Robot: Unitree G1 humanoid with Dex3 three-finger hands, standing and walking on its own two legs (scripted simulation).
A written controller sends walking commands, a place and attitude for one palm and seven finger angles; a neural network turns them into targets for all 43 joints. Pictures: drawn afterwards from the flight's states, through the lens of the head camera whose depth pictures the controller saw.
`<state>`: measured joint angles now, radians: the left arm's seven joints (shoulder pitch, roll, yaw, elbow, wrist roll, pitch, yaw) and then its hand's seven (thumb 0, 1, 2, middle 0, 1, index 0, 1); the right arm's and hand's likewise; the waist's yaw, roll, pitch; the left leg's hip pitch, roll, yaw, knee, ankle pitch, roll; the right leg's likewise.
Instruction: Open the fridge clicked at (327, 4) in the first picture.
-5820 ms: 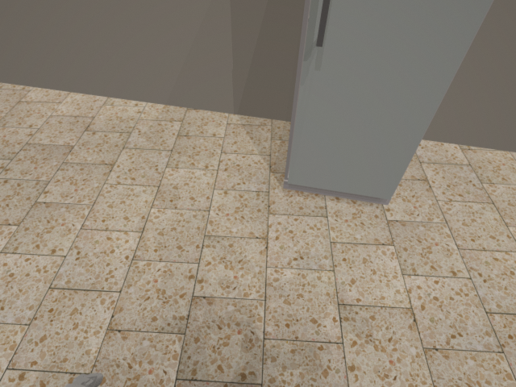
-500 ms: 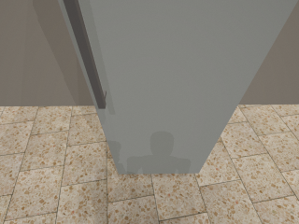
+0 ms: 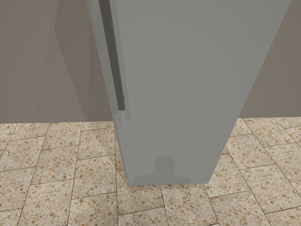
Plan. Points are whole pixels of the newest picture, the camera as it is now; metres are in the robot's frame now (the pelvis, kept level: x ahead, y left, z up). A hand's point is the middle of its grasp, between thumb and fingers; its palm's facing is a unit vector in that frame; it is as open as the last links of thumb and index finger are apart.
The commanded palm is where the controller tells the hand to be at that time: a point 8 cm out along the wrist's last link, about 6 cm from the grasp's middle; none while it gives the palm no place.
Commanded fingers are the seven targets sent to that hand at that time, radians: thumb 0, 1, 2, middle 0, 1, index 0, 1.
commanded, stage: come to a stop and stand still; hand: left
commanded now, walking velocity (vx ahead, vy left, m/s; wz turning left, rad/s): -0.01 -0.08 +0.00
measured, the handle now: (114, 49) +0.50 +0.14 +0.26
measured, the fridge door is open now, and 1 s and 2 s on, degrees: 0 0 0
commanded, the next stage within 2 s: look again from close up in 0.76 s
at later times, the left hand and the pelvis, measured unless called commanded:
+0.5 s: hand out of the picture +0.02 +0.18 -0.16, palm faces +0.02 -0.98 -0.21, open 7.3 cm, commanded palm none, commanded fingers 0.00 0.90 0.90 -0.20 -0.30 -0.20 -0.30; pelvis +0.01 +0.01 +0.01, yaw +0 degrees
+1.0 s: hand out of the picture +0.03 +0.17 -0.16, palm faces +0.02 -0.98 -0.21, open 7.3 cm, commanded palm none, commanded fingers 0.00 0.90 0.90 -0.20 -0.30 -0.20 -0.30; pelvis +0.03 +0.00 +0.02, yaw +0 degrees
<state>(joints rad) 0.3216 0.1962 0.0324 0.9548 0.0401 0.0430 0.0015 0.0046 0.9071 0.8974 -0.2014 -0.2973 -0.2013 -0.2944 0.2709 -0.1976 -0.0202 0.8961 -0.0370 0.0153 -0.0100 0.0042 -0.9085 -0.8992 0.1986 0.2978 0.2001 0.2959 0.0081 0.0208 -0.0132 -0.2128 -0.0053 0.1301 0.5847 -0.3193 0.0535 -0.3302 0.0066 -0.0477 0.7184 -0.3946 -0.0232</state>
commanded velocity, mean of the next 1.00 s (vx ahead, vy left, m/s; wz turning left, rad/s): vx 0.00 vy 0.00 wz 0.00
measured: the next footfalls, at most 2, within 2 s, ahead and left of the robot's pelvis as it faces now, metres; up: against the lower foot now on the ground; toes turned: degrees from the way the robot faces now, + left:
right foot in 0.02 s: +0.08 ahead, -0.08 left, +0.00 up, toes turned -1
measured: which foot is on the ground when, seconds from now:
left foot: down 0.00-1.00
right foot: up 0.00-0.00, down 0.02-1.00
